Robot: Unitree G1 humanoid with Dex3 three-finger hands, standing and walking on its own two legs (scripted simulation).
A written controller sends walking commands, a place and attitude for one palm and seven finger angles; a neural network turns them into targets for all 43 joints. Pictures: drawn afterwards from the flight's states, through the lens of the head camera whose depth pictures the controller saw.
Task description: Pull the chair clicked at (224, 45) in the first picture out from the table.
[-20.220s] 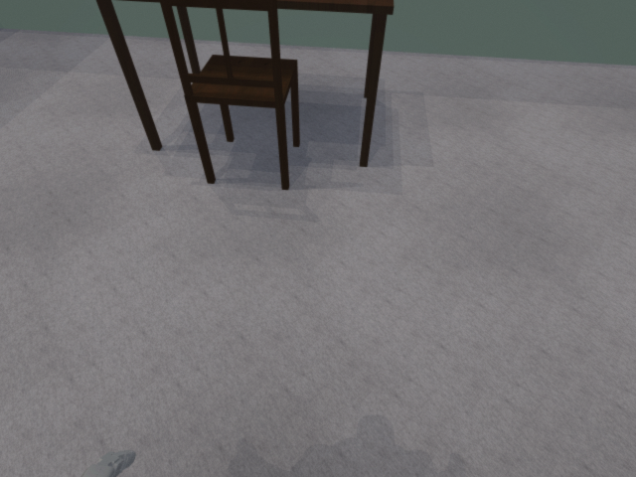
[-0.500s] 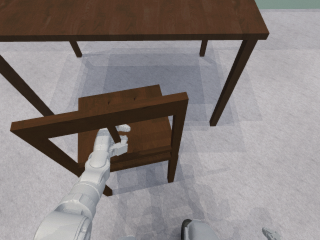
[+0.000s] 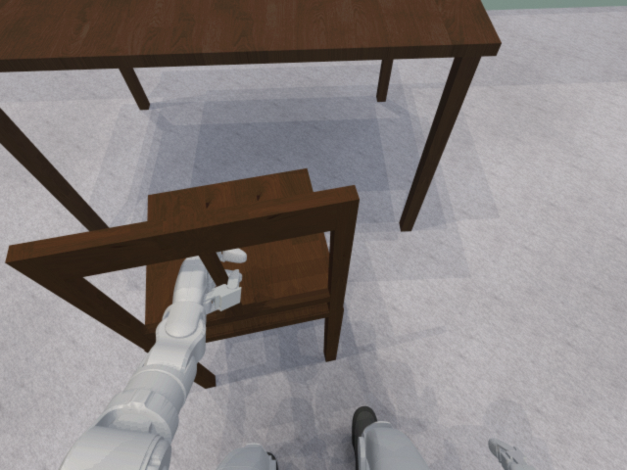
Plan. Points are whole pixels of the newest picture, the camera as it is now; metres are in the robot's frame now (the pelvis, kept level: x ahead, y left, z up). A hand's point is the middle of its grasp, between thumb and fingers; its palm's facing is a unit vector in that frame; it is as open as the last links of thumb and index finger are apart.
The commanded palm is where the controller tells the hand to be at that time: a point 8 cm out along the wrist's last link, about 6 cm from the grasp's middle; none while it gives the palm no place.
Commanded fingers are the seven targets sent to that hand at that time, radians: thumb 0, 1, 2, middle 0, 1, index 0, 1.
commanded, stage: step backward, pulling the chair out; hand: left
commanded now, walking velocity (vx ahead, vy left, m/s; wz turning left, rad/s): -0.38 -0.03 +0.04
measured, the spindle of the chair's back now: (224, 284) +0.38 +0.15 -0.09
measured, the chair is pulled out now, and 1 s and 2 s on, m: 0.27 0.31 0.48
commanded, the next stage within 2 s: none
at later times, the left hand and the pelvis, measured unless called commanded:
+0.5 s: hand (231, 299) +0.34 +0.13 -0.06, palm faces +0.00 -0.98 -0.20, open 5.1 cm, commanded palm +0.33 +0.18 -0.06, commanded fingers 0.00 0.90 0.90 -0.50 -1.45 -0.50 -1.45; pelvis -0.02 +0.00 -0.01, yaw +2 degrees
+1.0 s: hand (226, 320) +0.31 +0.13 -0.06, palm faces +0.00 -0.98 -0.19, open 5.1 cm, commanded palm +0.30 +0.18 -0.05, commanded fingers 0.00 0.90 0.90 -0.50 -1.45 -0.50 -1.45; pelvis -0.05 -0.01 +0.00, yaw +1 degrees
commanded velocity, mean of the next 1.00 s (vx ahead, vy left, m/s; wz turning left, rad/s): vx -0.38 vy -0.02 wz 0.02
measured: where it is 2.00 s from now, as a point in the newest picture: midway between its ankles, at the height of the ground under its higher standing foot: outside the picture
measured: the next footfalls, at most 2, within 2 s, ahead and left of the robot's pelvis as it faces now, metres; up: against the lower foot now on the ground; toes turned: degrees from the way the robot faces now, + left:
right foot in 0.62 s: +0.05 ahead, -0.13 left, +0.00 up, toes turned -1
left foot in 1.30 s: -0.10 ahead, +0.15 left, +0.00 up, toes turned +2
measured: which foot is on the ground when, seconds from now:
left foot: down 0.00-1.00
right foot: down 0.00-0.50, up 0.52-0.60, down 0.62-1.00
